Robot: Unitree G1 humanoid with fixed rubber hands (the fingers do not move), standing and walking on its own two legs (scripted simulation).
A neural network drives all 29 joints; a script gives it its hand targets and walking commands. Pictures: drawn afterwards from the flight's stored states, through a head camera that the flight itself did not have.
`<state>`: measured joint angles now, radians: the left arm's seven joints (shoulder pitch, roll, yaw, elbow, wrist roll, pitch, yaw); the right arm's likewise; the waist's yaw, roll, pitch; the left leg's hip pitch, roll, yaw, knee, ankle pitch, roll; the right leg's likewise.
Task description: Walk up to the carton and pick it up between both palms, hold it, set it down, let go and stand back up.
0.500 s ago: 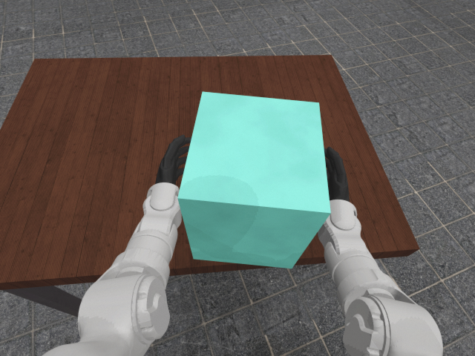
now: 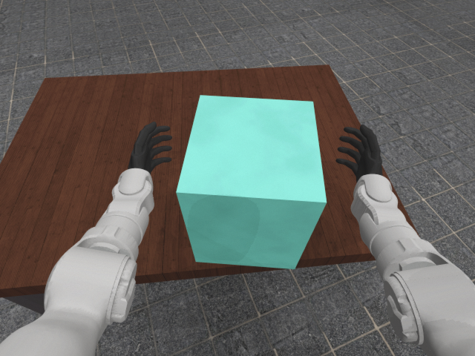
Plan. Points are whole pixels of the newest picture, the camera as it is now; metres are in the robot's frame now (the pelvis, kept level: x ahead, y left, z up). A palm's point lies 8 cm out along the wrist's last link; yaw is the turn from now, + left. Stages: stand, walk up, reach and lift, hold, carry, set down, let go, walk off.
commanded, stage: set down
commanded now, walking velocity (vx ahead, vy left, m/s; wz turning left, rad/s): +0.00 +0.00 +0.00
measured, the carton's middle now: (250, 187) +0.43 -0.01 +0.02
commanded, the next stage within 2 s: none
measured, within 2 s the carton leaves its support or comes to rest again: neither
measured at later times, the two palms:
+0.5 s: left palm (123, 118) +0.45 +0.18 +0.18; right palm (376, 130) +0.42 -0.19 +0.17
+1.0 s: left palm (114, 167) +0.40 +0.20 +0.13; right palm (372, 175) +0.37 -0.19 +0.13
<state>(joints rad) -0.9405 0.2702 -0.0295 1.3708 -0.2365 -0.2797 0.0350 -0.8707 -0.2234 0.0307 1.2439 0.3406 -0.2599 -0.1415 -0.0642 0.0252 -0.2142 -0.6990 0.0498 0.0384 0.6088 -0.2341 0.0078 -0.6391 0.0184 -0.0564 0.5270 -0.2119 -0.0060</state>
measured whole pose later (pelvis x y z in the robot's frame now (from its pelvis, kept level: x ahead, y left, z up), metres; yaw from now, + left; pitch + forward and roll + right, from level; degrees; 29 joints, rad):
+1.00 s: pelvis +0.00 -0.02 +0.02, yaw +0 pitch +0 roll -1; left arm -0.63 0.32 0.11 0.62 -0.14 0.29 -0.03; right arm -0.57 -0.13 -0.01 0.58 0.30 0.19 -0.24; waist -0.05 -0.05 0.03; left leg -0.20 0.04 0.03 0.37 -0.17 -0.01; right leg -0.16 0.03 -0.04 0.32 -0.16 -0.02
